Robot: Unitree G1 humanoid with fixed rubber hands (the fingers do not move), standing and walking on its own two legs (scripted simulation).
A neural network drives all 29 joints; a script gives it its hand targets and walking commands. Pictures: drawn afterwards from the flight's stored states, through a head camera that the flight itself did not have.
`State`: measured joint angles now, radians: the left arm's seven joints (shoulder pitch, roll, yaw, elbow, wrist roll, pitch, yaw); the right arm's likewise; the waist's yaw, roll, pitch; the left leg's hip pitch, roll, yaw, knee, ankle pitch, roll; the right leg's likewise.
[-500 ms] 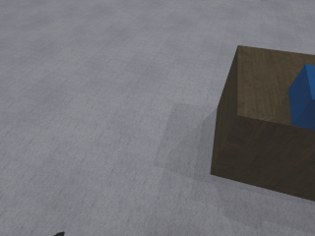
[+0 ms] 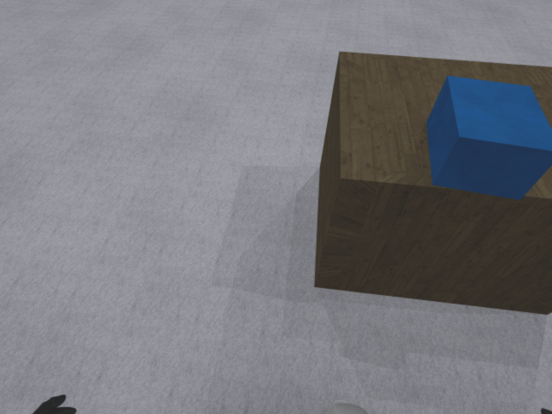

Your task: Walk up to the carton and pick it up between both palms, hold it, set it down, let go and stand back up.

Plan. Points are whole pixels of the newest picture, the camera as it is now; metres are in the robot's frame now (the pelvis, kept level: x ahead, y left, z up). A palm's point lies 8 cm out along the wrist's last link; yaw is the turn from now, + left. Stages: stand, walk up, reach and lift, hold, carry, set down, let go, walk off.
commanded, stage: walk up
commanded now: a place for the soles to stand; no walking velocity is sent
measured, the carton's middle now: (482, 135) +0.76 -0.49 -0.05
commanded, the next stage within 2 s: none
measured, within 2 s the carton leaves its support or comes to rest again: neither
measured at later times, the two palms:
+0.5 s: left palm (166, 344) +0.24 +0.20 -0.10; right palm out of the picture +0.06 -0.47 -0.01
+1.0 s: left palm (262, 304) +0.31 +0.04 -0.10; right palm out of the picture +0.17 -0.60 -0.07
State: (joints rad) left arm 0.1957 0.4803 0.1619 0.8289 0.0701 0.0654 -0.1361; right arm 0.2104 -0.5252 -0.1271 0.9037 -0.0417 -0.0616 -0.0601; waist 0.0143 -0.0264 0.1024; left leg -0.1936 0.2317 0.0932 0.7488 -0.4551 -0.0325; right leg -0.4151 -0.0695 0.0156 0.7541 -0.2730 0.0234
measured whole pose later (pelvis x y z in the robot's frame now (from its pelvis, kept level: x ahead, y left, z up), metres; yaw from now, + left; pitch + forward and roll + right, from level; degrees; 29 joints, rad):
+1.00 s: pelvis +0.17 -0.27 -0.01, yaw -9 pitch -3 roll +1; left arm 0.25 0.45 0.12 0.66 0.04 0.06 -0.09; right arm 0.38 -0.40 -0.06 0.82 -0.03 -0.14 -0.08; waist 0.06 -0.09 0.10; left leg -0.42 0.02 0.14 0.77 -0.27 0.04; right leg -0.40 0.02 -0.03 0.92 -0.44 -0.06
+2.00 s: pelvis +0.27 -0.51 -0.01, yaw -6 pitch -2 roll +0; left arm 0.24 0.42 0.05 0.86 0.02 -0.08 0.05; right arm 0.15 -0.43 -0.07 0.83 -0.01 0.01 0.01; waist 0.01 0.03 0.09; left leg -0.50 0.03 -0.03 1.00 -0.52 0.04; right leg -0.39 -0.04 -0.04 0.85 -0.43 0.00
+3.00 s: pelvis +0.28 -0.48 +0.03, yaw -4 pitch -3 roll +0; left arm 0.08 0.38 0.01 1.11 0.00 -0.04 0.01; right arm 0.02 -0.36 -0.03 1.08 0.00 -0.02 0.01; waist 0.01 0.00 0.06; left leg -0.23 0.01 -0.03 0.53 -0.26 -0.02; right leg -0.21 -0.04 0.06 0.53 -0.28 0.06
